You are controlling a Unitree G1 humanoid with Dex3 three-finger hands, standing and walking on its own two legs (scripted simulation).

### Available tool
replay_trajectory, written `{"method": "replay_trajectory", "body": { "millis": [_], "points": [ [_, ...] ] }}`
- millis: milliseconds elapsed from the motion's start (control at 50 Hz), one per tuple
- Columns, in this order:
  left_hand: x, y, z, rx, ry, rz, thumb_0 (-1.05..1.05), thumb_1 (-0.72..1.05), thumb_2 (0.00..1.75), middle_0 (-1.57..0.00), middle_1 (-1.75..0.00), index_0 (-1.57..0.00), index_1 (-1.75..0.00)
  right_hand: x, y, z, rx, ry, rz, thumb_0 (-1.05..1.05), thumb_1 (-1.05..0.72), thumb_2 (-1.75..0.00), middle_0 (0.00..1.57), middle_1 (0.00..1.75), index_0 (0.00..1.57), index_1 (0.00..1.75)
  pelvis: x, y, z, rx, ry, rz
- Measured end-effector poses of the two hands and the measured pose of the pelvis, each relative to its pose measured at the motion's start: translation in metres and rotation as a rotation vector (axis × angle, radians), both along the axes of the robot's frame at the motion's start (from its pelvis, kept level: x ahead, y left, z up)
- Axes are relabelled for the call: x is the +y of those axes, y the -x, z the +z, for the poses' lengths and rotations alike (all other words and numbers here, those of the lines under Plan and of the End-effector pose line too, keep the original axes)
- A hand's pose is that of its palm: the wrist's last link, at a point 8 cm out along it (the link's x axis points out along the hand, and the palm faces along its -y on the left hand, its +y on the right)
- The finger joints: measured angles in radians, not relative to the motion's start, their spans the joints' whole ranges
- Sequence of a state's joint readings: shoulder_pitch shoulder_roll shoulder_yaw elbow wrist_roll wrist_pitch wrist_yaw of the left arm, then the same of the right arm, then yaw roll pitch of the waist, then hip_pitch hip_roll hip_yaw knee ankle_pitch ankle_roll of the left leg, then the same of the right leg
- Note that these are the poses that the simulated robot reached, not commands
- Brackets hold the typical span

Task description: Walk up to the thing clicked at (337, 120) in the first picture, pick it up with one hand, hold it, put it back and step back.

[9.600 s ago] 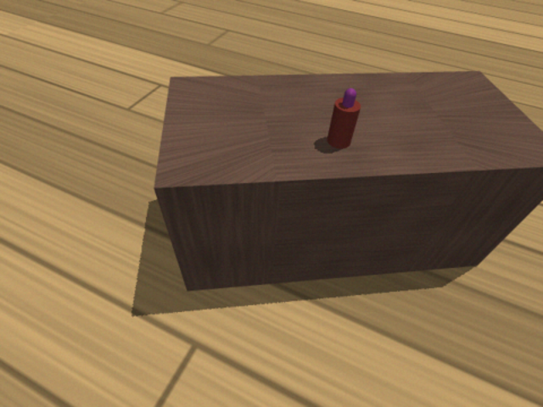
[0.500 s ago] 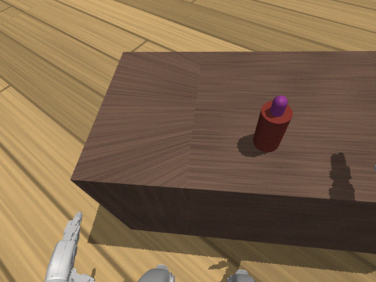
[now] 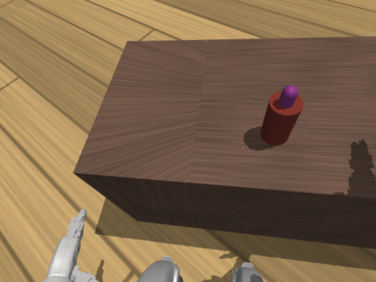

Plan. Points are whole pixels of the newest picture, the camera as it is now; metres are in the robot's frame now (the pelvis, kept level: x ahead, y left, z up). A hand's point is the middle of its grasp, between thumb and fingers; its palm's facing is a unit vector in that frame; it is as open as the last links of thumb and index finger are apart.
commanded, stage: go down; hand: right
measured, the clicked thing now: (281, 113) +0.52 -0.17 -0.01
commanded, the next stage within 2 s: approach in 0.86 s
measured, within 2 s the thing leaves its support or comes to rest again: neither
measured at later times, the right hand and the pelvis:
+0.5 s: hand out of the picture +0.43 -0.37 +0.09, palm faces +0.19 +0.98 +0.00, open 17.7 cm; pelvis +0.00 +0.00 +0.00, yaw +0 degrees
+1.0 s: hand out of the picture +0.43 -0.37 +0.09, palm faces +0.19 +0.98 +0.01, open 17.6 cm; pelvis +0.01 +0.00 +0.00, yaw +0 degrees
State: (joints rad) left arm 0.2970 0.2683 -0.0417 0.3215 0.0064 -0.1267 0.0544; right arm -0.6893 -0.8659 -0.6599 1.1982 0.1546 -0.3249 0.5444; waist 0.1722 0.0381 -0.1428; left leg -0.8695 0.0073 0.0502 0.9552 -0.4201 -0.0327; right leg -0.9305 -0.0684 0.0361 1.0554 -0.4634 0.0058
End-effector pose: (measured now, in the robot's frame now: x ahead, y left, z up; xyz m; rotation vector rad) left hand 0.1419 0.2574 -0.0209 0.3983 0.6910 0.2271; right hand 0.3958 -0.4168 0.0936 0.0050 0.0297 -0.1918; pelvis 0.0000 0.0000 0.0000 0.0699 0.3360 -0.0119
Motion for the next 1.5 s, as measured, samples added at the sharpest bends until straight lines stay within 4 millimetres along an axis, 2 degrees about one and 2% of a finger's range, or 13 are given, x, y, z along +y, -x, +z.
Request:
{"method": "replay_trajectory", "body": {
  "millis": [280, 520, 740, 900, 1080, 1200, 1400, 1500],
  "points": [
    [-0.003, 0.002, 0.003, -0.011, 0.003, -0.006, -0.01, -0.54, 0.07, -0.06, -0.05, -0.06, -0.05, 0.003, 0.001, -0.009, 0.026, -0.012, 0.006, -0.02, 0.58, -0.04, 0.06, 0.05, 0.06, 0.05, -0.001, 0.002, 0.0, 0.003, -0.003, 0.003],
    [0.0, -0.003, 0.0, 0.007, -0.008, 0.003, -0.01, -0.54, 0.07, -0.06, -0.05, -0.06, -0.05, -0.002, -0.004, -0.001, 0.003, 0.003, 0.0, -0.02, 0.59, -0.04, 0.05, 0.05, 0.05, 0.05, -0.002, -0.003, -0.001, 0.005, -0.005, -0.005],
    [0.0, -0.008, 0.01, -0.022, -0.005, -0.01, -0.01, -0.54, 0.06, -0.06, -0.05, -0.06, -0.05, 0.006, -0.003, -0.019, 0.034, -0.022, 0.003, -0.02, 0.58, -0.04, 0.06, 0.05, 0.06, 0.05, -0.002, -0.008, 0.001, 0.007, -0.001, 0.002],
    [0.001, -0.006, 0.001, 0.018, -0.003, 0.003, -0.01, -0.53, 0.06, -0.06, -0.05, -0.06, -0.05, -0.001, -0.001, -0.011, 0.003, 0.003, -0.014, -0.02, 0.59, -0.04, 0.05, 0.05, 0.05, 0.05, -0.001, -0.008, 0.0, 0.004, -0.003, -0.003],
    [-0.002, -0.013, 0.008, -0.028, 0.006, -0.019, -0.01, -0.54, 0.06, -0.06, -0.05, -0.06, -0.05, 0.007, -0.001, -0.01, 0.029, -0.017, 0.015, -0.02, 0.58, -0.04, 0.05, 0.05, 0.05, 0.05, -0.002, -0.008, 0.003, -0.004, -0.001, -0.009],
    [-0.001, -0.01, 0.007, -0.037, -0.006, -0.032, -0.01, -0.53, 0.05, -0.06, -0.05, -0.06, -0.05, 0.027, -0.008, -0.03, 0.046, -0.029, 0.047, -0.02, 0.57, -0.04, 0.05, 0.05, 0.05, 0.05, -0.002, -0.003, -0.003, 0.01, 0.0, -0.009],
    [0.005, 0.003, 0.012, -0.084, -0.079, -0.024, -0.01, -0.52, 0.04, -0.07, -0.06, -0.07, -0.05, 0.096, -0.037, -0.104, 0.082, -0.071, 0.108, -0.02, 0.58, -0.04, 0.04, 0.05, 0.05, 0.05, -0.002, 0.009, -0.025, 0.062, -0.005, 0.009],
    [0.009, 0.013, 0.017, -0.1, -0.128, -0.007, -0.01, -0.52, 0.04, -0.06, -0.06, -0.07, -0.05, 0.125, -0.051, -0.131, 0.059, -0.075, 0.101, -0.02, 0.58, -0.04, 0.05, 0.05, 0.05, 0.05, -0.001, 0.014, -0.037, 0.088, -0.011, 0.023]
  ]
}}
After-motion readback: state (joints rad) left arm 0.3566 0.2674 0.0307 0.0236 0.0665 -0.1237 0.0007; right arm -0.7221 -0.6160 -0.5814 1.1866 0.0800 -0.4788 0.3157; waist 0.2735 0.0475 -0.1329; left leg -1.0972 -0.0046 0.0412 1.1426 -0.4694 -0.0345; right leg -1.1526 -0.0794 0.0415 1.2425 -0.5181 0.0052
